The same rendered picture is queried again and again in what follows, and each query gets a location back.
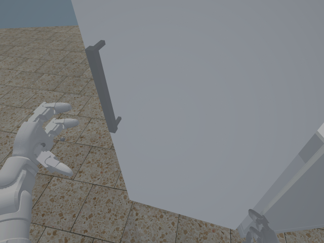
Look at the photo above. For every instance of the fridge door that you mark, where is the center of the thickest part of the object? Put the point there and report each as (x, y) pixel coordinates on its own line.
(216, 97)

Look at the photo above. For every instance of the robot left forearm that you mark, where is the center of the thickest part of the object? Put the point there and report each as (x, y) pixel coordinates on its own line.
(17, 179)

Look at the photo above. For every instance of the handle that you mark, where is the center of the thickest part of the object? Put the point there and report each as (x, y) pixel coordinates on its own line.
(93, 56)

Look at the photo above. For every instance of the right robot hand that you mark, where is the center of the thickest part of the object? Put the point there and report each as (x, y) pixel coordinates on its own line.
(264, 234)

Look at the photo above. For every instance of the left robot hand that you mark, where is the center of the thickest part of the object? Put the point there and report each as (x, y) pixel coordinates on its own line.
(31, 135)

